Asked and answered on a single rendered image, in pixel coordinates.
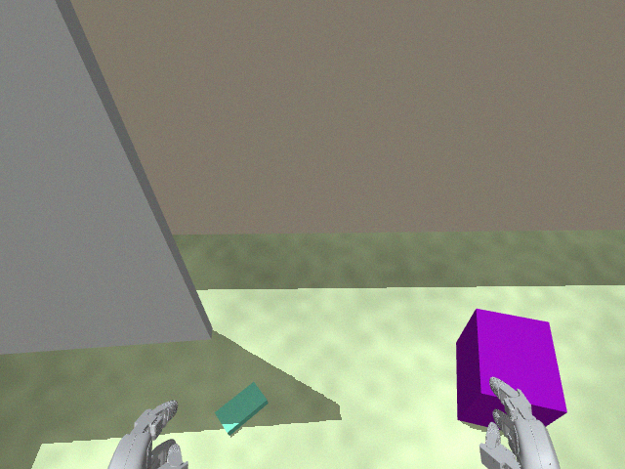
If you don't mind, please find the left robot hand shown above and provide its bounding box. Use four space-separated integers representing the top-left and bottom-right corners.
107 400 188 469

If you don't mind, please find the right robot hand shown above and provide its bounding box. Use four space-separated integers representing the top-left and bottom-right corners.
479 377 561 469

